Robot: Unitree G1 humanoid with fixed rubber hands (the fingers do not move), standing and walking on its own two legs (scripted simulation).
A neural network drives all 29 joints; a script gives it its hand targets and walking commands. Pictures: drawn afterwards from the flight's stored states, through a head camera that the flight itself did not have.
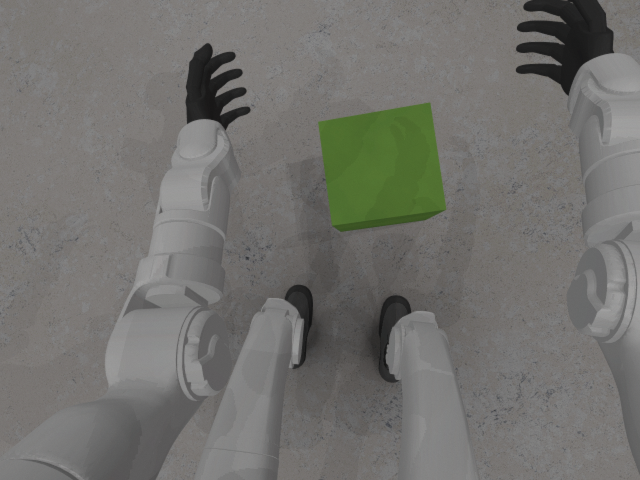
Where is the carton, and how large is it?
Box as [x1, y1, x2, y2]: [318, 103, 445, 231]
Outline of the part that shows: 430,103 406,106 318,122 331,221 333,226 342,231 422,220 445,209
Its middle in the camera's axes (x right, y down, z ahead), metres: +0.13 -0.13 +0.84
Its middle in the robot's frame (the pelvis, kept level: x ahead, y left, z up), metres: +0.51 -0.02 -0.52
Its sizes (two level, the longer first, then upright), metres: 0.210 0.200 0.250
